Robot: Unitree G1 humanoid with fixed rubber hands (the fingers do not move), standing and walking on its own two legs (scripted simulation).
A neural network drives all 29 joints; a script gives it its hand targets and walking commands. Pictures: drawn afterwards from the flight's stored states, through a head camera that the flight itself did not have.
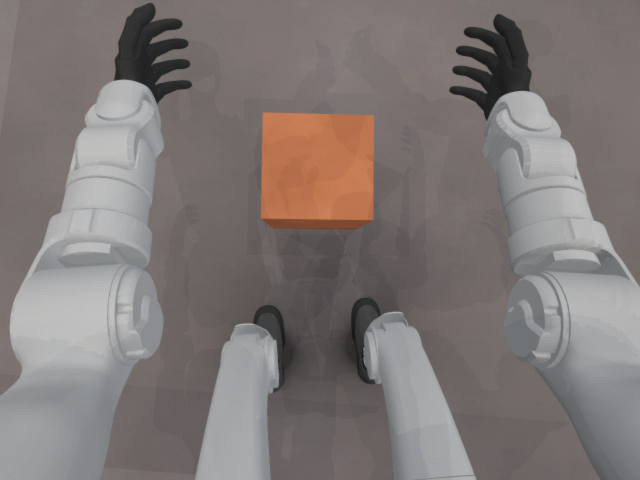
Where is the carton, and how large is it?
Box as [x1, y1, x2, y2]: [261, 113, 373, 228]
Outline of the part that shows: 263,113 261,218 272,227 357,228 372,220 373,115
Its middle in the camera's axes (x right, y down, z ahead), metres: -0.01 -0.13 +0.85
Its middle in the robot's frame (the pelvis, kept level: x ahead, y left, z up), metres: +0.52 -0.02 -0.52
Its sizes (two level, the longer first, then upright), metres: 0.210 0.200 0.250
